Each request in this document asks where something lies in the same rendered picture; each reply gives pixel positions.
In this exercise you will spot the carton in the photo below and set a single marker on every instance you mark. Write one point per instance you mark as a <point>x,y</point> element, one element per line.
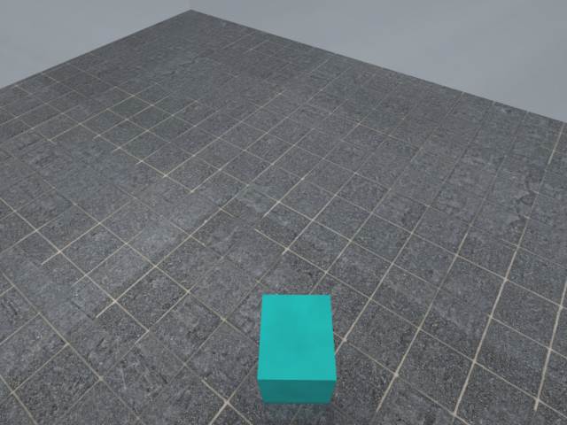
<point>296,355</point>

